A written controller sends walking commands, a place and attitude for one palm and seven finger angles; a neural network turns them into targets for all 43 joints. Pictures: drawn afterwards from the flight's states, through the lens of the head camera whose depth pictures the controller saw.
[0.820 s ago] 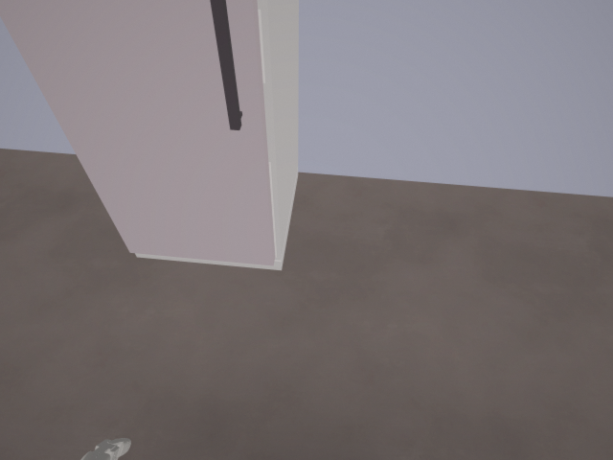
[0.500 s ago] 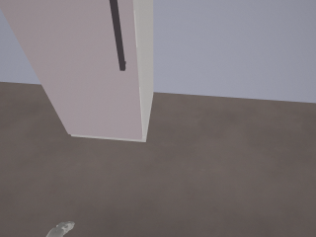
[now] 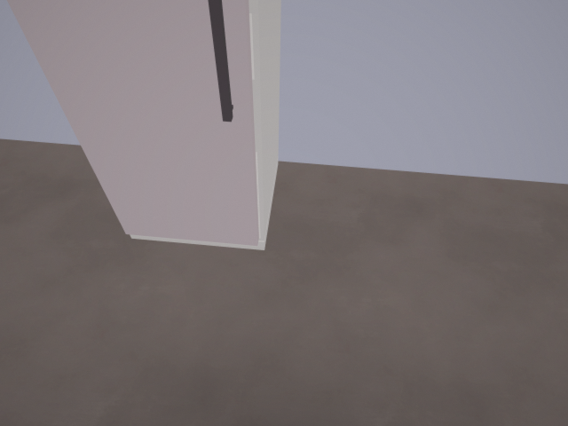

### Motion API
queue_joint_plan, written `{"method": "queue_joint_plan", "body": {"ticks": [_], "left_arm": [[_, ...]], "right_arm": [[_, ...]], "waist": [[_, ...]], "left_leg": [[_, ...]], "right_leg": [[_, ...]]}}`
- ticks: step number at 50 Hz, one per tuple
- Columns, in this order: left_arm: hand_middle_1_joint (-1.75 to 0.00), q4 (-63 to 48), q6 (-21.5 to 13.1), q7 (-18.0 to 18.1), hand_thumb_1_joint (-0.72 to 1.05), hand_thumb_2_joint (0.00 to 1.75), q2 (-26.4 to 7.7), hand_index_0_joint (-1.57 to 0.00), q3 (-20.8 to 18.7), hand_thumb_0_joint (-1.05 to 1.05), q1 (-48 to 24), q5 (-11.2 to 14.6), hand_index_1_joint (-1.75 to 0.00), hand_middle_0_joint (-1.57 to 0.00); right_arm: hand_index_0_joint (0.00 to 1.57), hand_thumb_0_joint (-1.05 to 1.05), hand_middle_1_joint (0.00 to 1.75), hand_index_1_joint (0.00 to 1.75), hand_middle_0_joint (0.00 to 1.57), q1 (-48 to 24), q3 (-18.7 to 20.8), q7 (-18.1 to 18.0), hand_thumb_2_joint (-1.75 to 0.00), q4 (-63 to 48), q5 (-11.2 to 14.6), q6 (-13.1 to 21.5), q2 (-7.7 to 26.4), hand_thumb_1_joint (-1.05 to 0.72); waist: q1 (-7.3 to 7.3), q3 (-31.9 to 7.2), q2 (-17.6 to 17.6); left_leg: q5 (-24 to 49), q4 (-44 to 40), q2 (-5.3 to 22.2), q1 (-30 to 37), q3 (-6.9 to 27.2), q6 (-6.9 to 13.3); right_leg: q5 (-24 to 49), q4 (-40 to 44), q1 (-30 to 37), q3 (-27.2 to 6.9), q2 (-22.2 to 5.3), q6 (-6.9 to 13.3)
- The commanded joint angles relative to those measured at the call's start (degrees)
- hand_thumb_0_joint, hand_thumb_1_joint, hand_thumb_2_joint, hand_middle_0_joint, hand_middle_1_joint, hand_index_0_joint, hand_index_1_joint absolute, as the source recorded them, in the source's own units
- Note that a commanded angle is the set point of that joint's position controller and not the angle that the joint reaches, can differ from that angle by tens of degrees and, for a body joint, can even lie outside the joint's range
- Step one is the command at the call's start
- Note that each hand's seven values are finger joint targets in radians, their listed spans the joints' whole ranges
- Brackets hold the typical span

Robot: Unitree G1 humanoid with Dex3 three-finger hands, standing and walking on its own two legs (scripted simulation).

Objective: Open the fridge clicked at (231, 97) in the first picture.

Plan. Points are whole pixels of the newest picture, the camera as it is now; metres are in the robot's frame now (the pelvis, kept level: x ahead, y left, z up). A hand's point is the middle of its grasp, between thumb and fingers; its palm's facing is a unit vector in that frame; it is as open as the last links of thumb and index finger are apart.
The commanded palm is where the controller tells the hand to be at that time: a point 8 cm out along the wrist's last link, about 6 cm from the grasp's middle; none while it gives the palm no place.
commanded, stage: stand and wait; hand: right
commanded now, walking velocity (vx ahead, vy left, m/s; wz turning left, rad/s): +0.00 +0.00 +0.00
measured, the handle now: (220, 25) +0.87 +0.20 +0.18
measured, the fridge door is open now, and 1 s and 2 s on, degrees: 0 0 0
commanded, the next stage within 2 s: look at it before walking up in 0.04 s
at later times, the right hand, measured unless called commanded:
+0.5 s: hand out of the picture +0.08 -0.24 -0.15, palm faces -0.02 +0.94 -0.34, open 7.4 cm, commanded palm none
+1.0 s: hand out of the picture +0.06 -0.22 -0.17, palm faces -0.09 +0.95 -0.29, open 7.4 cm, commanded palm none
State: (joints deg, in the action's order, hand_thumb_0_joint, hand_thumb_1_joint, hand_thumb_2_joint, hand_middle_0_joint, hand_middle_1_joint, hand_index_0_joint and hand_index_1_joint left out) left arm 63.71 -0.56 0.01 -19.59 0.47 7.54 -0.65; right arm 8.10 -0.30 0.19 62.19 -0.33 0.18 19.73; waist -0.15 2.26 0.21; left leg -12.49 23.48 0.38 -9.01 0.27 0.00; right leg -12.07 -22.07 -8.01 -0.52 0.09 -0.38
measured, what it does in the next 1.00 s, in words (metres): stands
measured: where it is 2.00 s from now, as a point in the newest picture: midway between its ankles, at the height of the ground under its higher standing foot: outside the picture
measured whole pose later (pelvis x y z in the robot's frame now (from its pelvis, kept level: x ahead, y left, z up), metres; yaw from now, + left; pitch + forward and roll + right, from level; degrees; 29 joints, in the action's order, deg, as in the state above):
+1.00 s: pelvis -0.01 +0.00 -0.01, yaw +6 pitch -1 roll -1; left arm 57.8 0.8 1.2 -15.0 -0.7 7.5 -0.8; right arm 11.6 1.2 0.3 57.5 -0.8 -3.1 16.5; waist -1.1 3.4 -1.0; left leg -14.8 31.9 -2.0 -16.0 5.6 0.1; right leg -16.5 -29.8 -12.3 4.9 -2.0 -0.6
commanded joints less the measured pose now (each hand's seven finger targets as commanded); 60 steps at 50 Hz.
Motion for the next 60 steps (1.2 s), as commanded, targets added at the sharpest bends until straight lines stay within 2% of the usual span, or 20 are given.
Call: {"method": "queue_joint_plan", "body": {"ticks": [1, 17, 19, 30, 38, 41, 42, 46, 49, 50, 51, 52, 53, 54, 55, 56, 57, 58, 59, 60], "left_arm": [[-0.30, -3.6, -1.3, 0.6, 0.90, 0.90, -11.4, -0.20, -2.4, 0.00, -3.4, 0.0, -0.30, -0.20], [-0.30, -3.5, -1.6, 0.7, 0.90, 0.90, -11.3, -0.20, -2.4, 0.00, -3.7, 0.1, -0.30, -0.20], [-0.30, -3.6, -1.5, 0.8, 0.90, 0.90, -11.2, -0.20, -2.5, 0.00, -3.7, 0.2, -0.30, -0.20], [-0.30, -3.5, -1.3, 0.7, 0.90, 0.90, -11.2, -0.20, -2.4, 0.00, -3.8, 0.1, -0.30, -0.20], [-0.30, -3.5, -1.4, 1.0, 0.90, 0.90, -11.6, -0.20, -2.6, 0.00, -3.6, 0.1, -0.30, -0.20], [-0.30, -3.8, -0.3, 1.3, 0.90, 0.90, -4.8, -0.20, -1.8, 0.00, 0.2, 0.0, -0.30, -0.20], [-0.30, -4.4, 0.1, 1.5, 0.90, 0.90, -4.6, -0.20, -2.0, 0.00, 0.9, 0.0, -0.30, -0.20], [-0.30, -7.8, 0.9, 1.9, 0.90, 0.90, -5.4, -0.20, -3.4, 0.00, 1.5, -0.1, -0.30, -0.20], [-0.30, -9.9, 0.9, 1.9, 0.90, 0.90, -6.4, -0.20, -4.5, 0.00, 1.3, -0.2, -0.30, -0.20], [-0.30, -10.4, 0.8, 2.0, 0.90, 0.90, -6.7, -0.20, -4.9, 0.00, 0.9, -0.2, -0.30, -0.20], [-0.30, -10.9, 0.5, 1.9, 0.90, 0.90, -6.8, -0.20, -5.3, 0.00, 0.4, -0.2, -0.30, -0.20], [-0.30, -11.4, 0.4, 1.9, 0.90, 0.90, -6.7, -0.20, -5.4, 0.00, -0.3, -0.3, -0.30, -0.20], [-0.30, -12.2, 0.3, 1.9, 0.90, 0.90, -6.3, -0.20, -5.5, 0.00, -1.3, -0.4, -0.30, -0.20], [-0.30, -12.9, 0.3, 2.0, 0.90, 0.90, -6.2, -0.20, -5.6, 0.00, -2.9, -0.5, -0.30, -0.20], [-0.30, -13.1, 0.5, 1.9, 0.90, 0.90, -5.9, -0.20, -5.8, 0.00, -3.6, -0.6, -0.30, -0.20], [-0.30, -13.6, 1.1, 1.7, 0.90, 0.90, -4.2, -0.20, -5.7, 0.00, -3.1, -0.3, -0.30, -0.20], [-0.30, -15.6, 1.2, 1.3, 0.90, 0.90, 1.3, -0.20, -4.7, 0.00, -1.2, 0.0, -0.30, -0.20], [-0.30, -15.8, 1.8, 1.7, 0.90, 0.90, -1.0, -0.20, -5.0, 0.00, -2.5, 0.0, -0.30, -0.20], [-0.30, -15.4, 1.8, 1.5, 0.90, 0.90, -0.3, -0.20, -5.2, 0.00, -2.9, 0.1, -0.30, -0.20], [-0.30, -14.8, 1.7, 1.4, 0.90, 0.90, -0.9, -0.20, -5.2, 0.00, -2.2, -0.1, -0.30, -0.20]], "right_arm": [[0.20, 0.00, 0.30, 0.30, 0.20, -3.0, 2.4, -0.7, -0.90, -3.8, -0.3, 1.4, 11.8, -0.90], [0.20, 0.00, 0.30, 0.30, 0.20, -2.9, 2.5, -0.8, -0.90, -3.8, -0.3, 1.5, 11.4, -0.90], [0.20, 0.00, 0.30, 0.30, 0.20, -2.6, 2.5, -0.8, -0.90, -3.8, -0.4, 1.7, 11.5, -0.90], [0.20, 0.00, 0.30, 0.30, 0.20, -2.6, 2.5, -0.8, -0.90, -3.6, -0.3, 1.6, 11.7, -0.90], [0.20, 0.00, 0.30, 0.30, 0.20, -2.7, 2.6, -0.6, -0.90, -3.9, -0.4, 1.4, 11.7, -0.90], [0.20, 0.00, 0.30, 0.30, 0.20, 0.7, 2.0, -1.0, -0.90, -4.1, -0.4, -0.5, 5.8, -0.90], [0.20, 0.00, 0.30, 0.30, 0.20, 1.4, 2.1, -1.0, -0.90, -4.8, -0.4, -1.0, 5.7, -0.90], [0.20, 0.00, 0.30, 0.30, 0.20, 2.3, 3.3, -0.5, -0.90, -8.2, -0.8, -2.2, 5.7, -0.90], [0.20, 0.00, 0.30, 0.30, 0.20, 2.9, 3.7, -0.1, -0.90, -10.3, -0.8, -2.4, 4.1, -0.90], [0.20, 0.00, 0.30, 0.30, 0.20, 3.6, 3.8, 0.1, -0.90, -10.8, -0.8, -2.5, 3.3, -0.90], [0.20, 0.00, 0.30, 0.30, 0.20, 4.0, 4.0, 0.3, -0.90, -11.3, -0.9, -2.7, 2.3, -0.90], [0.20, 0.00, 0.30, 0.30, 0.20, 4.3, 4.3, 0.4, -0.90, -11.9, -0.9, -2.9, 1.5, -0.90], [0.20, 0.00, 0.30, 0.30, 0.20, 5.2, 4.6, 0.5, -0.90, -12.3, -0.8, -3.0, 1.0, -0.90], [0.20, 0.00, 0.30, 0.30, 0.20, 7.3, 4.9, 0.7, -0.90, -12.1, -0.9, -2.8, 0.8, -0.90], [0.20, 0.00, 0.30, 0.30, 0.20, 10.5, 5.1, 0.8, -0.90, -11.3, -1.0, -2.5, 0.3, -0.90], [0.20, 0.00, 0.30, 0.30, 0.20, 13.8, 5.7, 0.5, -0.90, -10.7, -1.4, -1.6, 2.7, -0.90], [0.20, 0.00, 0.30, 0.30, 0.20, 14.2, 6.7, -0.5, -0.90, -11.2, -1.9, -0.6, 9.1, -0.90], [0.20, 0.00, 0.30, 0.30, 0.20, 15.4, 6.3, -1.1, -0.90, -11.8, -0.8, -1.1, 8.1, -0.90], [0.20, 0.00, 0.30, 0.30, 0.20, 11.3, 6.6, -1.3, -0.90, -12.5, -1.0, -1.2, 7.4, -0.90], [0.20, 0.00, 0.30, 0.30, 0.20, 8.1, 6.2, -1.2, -0.90, -13.4, -0.9, -1.1, 5.7, -0.90]], "waist": [[0.01, -3.3, -1.3], [-0.08, -4.3, -0.1], [-0.07, -5.0, -1.0], [0.00, -3.6, -0.8], [0.08, -4.2, -0.4], [0.29, -4.0, -1.1], [0.37, -3.4, -1.5], [0.56, -2.8, -0.3], [0.37, -3.5, 4.1], [0.11, -3.8, 6.8], [-0.26, -3.3, 10.1], [-0.55, -2.6, 11.8], [-1.24, -2.3, 11.1], [-2.82, -2.5, 8.9], [-4.26, -2.7, 6.2], [-5.42, -2.7, -3.7], [-3.91, -2.3, -22.7], [-4.97, -3.4, -14.1], [-2.93, -1.9, -12.3], [-1.96, -1.1, -10.4]], "left_leg": [[3.3, -5.1, 6.7, 0.1, 6.5, 2.0], [7.6, -4.8, 6.7, 0.9, 6.3, 2.0], [9.3, -4.7, 6.7, 1.5, 6.1, 2.0], [6.5, -6.0, 6.8, 0.9, 6.4, 1.9], [10.5, -5.1, 6.3, 0.6, 6.8, 2.1], [15.1, -1.6, 6.3, -1.3, 8.0, 1.6], [15.3, -0.5, 6.1, -2.5, 8.6, 1.7], [12.2, 4.1, 4.3, -7.9, 9.8, 1.9], [9.5, 11.7, 1.0, -11.5, 7.1, 1.0], [6.1, 16.6, -0.2, -12.2, 5.1, 0.4], [-5.3, 23.0, -1.2, -12.8, 2.4, -0.3], [-13.6, 27.7, -0.6, -12.9, 0.4, -0.9], [-16.2, 27.9, 1.1, -11.7, 0.8, -0.7], [-14.3, 24.1, 1.9, -8.4, 1.0, -0.3], [-8.5, 16.4, 1.6, -4.2, -0.2, -0.3], [4.0, 3.9, 5.0, -0.8, 6.2, 0.7], [20.0, -5.1, 19.6, 2.4, 31.5, 6.3], [13.8, -8.1, 20.3, -2.3, 31.9, 9.6], [8.5, -7.8, 17.7, -4.0, 31.3, 9.4], [5.7, -7.3, 15.6, -5.0, 28.0, 9.9]], "right_leg": [[4.7, 3.9, -0.9, -5.0, -6.2, 1.9], [7.7, 3.9, 0.4, -4.9, -6.5, 1.8], [8.8, 3.4, 0.8, -4.8, -6.6, 1.7], [6.9, 4.1, 0.6, -4.9, -6.4, 1.6], [8.8, 3.5, 2.1, -4.0, -7.1, 1.5], [8.9, -0.3, 1.1, -0.8, -7.2, 0.3], [7.9, -1.3, 0.5, -0.1, -7.3, 0.2], [3.0, -3.4, -1.4, 0.1, -8.9, 1.1], [2.6, -1.9, -1.3, -2.7, -12.9, 3.2], [3.9, -0.7, -1.9, -3.9, -15.4, 4.7], [6.9, 1.1, -3.4, -5.6, -18.8, 7.0], [10.3, 1.9, -4.8, -6.0, -21.2, 9.1], [13.1, 0.5, -6.2, -4.7, -22.0, 9.7], [13.8, -3.2, -8.2, -2.6, -21.3, 8.5], [12.3, -9.4, -9.9, 1.0, -18.6, 5.9], [3.4, -23.4, -14.2, 6.8, -12.2, 1.1], [-20.9, -39.2, -28.4, 8.4, -2.0, -3.2], [-20.5, -43.5, -25.1, -1.0, -2.9, -2.3], [-17.5, -45.8, -26.3, -1.7, -3.4, -2.2], [-13.4, -46.0, -26.0, -2.6, -4.5, -2.3]]}}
